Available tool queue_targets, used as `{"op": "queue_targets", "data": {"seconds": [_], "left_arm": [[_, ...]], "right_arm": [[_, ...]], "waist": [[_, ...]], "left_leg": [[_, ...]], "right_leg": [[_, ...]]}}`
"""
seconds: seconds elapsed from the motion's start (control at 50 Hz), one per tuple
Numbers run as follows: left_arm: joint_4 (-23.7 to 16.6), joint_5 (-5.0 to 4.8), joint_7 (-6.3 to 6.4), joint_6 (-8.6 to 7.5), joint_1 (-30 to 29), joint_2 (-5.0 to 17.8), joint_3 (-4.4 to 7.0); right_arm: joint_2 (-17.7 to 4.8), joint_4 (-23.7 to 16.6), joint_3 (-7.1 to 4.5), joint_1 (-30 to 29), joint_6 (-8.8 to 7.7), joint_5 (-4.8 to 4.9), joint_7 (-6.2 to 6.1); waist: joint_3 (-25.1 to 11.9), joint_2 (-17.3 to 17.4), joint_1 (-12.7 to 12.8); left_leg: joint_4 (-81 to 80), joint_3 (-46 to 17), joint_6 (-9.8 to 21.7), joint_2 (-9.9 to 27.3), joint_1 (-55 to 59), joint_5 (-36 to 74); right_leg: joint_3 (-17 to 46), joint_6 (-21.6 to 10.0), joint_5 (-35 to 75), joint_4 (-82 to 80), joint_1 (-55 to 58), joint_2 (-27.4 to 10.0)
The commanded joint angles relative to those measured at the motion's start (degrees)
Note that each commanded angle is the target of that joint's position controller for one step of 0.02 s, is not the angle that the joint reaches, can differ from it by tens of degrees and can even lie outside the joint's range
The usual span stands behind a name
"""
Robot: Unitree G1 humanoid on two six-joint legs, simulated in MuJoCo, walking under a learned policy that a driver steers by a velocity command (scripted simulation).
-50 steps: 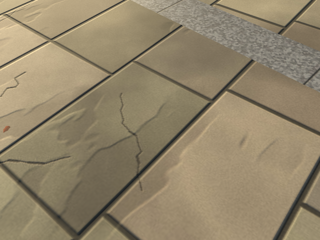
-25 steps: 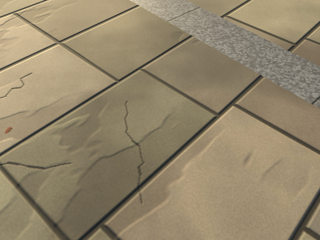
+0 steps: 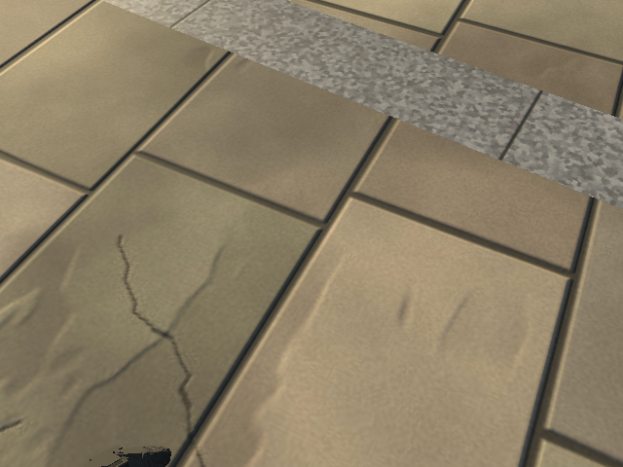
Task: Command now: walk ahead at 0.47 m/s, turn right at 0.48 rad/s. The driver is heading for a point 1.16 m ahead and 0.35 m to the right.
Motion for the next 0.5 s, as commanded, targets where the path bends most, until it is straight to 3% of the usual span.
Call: {"op": "queue_targets", "data": {"seconds": [0.02, 0.04, 0.06, 0.08, 0.1, 0.12, 0.14, 0.16, 0.18, 0.2, 0.24, 0.28, 0.34, 0.38, 0.44, 0.5], "left_arm": [[-6.4, -0.13, -0.73, -0.61, -3.77, 5.99, 1.94], [-5.35, -0.25, -0.59, -0.34, 2.57, 8.23, 3.13], [-3.24, -0.23, 0.01, -0.09, 11.87, 11.46, 4.87], [-1.86, 0.2, 1.38, 0.67, 20.66, 15.93, 6.37], [-3.64, -0.21, 1.64, 0.28, 18.73, 19.56, 6.74], [-3.37, 0.73, 1.95, 0.43, 20.88, 14.96, 5.65], [-3.06, 1.11, 2.16, 0.14, 18.78, 12.09, 5.02], [-3.93, 0.71, 2.04, -0.36, 14.22, 10.91, 4.49], [-4.84, 0.78, 2.07, -0.69, 10.43, 9.19, 3.95], [-5.86, 1.46, 2.24, -0.79, 8.27, 8.88, 3.7], [-6.08, 1.13, 2.49, -1.04, 7.79, 9.02, 3.83], [-5.4, 1.0, 3.1, -1.17, 9.38, 10.44, 4.18], [-4.66, 0.45, 3.96, -0.55, 11.84, 11.48, 4.45], [-3.92, -0.06, 4.19, -0.06, 14.35, 11.81, 4.5], [-3.1, -0.46, 4.25, 0.54, 17.31, 11.96, 4.54], [-3.2, -0.03, 4.42, 1.09, 17.65, 11.66, 4.5]], "right_arm": [[-11.71, -3.07, -2.86, -1.11, 0.81, 0.25, -0.83], [-12.46, -3.32, -3.06, -1.52, 1.51, 0.04, -1.14], [-12.77, -3.86, -3.03, -2.58, 1.85, 0.16, -1.38], [-11.57, -5.4, -2.3, -1.52, 1.32, -0.6, -1.56], [-2.78, -8.02, 0.62, 3.68, -0.64, -1.18, -0.17], [-8.73, -9.11, -0.59, -2.57, -3.46, 0.8, 0.87], [-10.35, -11.1, -0.92, -7.7, -4.3, 2.74, 1.05], [-9.91, -11.95, -0.65, -9.78, -4.67, 1.85, 0.54], [-10.31, -11.77, -1.11, -10.3, -4.26, 0.29, -0.06], [-10.23, -11.8, -1.41, -8.95, -3.41, -0.32, -0.1], [-9.14, -12.45, -1.35, -7.84, -1.92, -0.96, -0.14], [-8.01, -13.93, -0.89, -10.64, -1.13, -1.53, -0.34], [-6.48, -15.76, -0.05, -17.78, -1.2, -1.67, -0.24], [-5.91, -16.71, 0.32, -22.33, -1.57, -0.98, 0.19], [-7.61, -17.91, -0.1, -26.15, -2.23, 0.17, 1.07], [-9.87, -17.92, -1.28, -24.58, -3.03, 0.48, 1.78]], "waist": [[1.37, 8.79, 3.92], [-2.5, 9.96, 7.32], [-7.52, 8.86, 12.23], [-13.8, 2.05, 14.65], [-22.23, -12.94, 7.83], [-26.0, -5.94, 12.23], [-17.17, -3.66, 11.6], [-10.05, 3.43, 8.15], [-7.43, 4.71, 5.62], [-5.13, 3.51, 3.35], [-3.33, 1.8, 1.7], [-1.77, 1.45, 2.05], [-1.26, 0.14, 4.81], [-1.65, -0.89, 7.12], [-2.05, -1.95, 8.74], [-2.98, -4.32, 6.97]], "left_leg": [[9.85, -0.29, 5.7, 16.33, -1.39, 62.3], [18.98, 0.29, 4.94, 16.04, -1.67, 69.8], [31.88, 1.28, 3.33, 14.33, -7.76, 68.74], [49.97, 0.67, 1.29, 11.55, -23.55, 46.89], [74.32, -6.46, -2.83, -2.3, -48.62, -8.18], [78.59, -18.67, -0.82, -0.76, -54.13, -7.19], [76.45, -17.62, 0.53, 2.3, -57.07, -3.02], [70.28, -16.85, 0.78, 4.86, -55.12, 1.19], [65.17, -16.49, 0.46, 6.96, -51.12, 3.17], [63.45, -16.49, 0.01, 7.93, -47.24, 3.82], [58.79, -15.48, -1.47, 8.64, -45.1, 4.39], [52.28, -14.0, -3.14, 8.31, -45.32, 8.06], [37.71, -13.12, -4.0, 6.06, -43.5, 20.24], [29.04, -12.59, -4.09, 3.62, -40.28, 25.96], [22.89, -14.02, -3.55, 1.95, -39.26, 25.41], [18.73, -14.9, -1.14, 0.91, -35.57, 18.09]], "right_leg": [[-4.69, -3.45, -7.07, -0.62, 5.53, 4.29], [-5.58, -4.94, -9.55, -0.48, 12.99, 6.48], [-4.72, -7.09, -7.36, -3.63, 27.2, 8.07], [9.55, -10.2, -9.43, -3.98, 46.38, -0.4], [46.01, -23.55, -19.33, -11.76, 65.85, -16.76], [50.7, -21.78, -24.02, -18.77, 66.08, -16.08], [40.7, -18.23, -21.49, -18.9, 59.17, -13.99], [33.75, -16.23, -15.02, -19.91, 47.42, -11.33], [28.51, -14.82, -9.89, -20.63, 39.17, -8.97], [25.8, -14.88, -6.43, -22.16, 32.25, -7.28], [22.99, -15.48, -2.85, -23.9, 25.37, -5.85], [19.35, -15.19, 1.37, -24.34, 20.79, -4.48], [15.73, -12.16, -1.07, -22.77, 18.88, -0.84], [16.01, -10.61, -4.82, -21.36, 19.24, -0.07], [20.96, -10.08, -9.08, -17.6, 24.25, -2.13], [26.68, -8.58, -9.39, -11.79, 29.7, -3.87]]}}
